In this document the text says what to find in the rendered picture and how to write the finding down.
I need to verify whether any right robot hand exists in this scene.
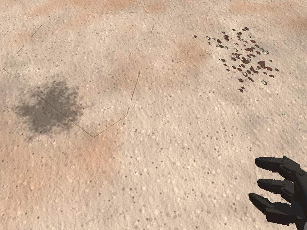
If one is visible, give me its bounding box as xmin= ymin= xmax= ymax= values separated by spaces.
xmin=248 ymin=156 xmax=307 ymax=230

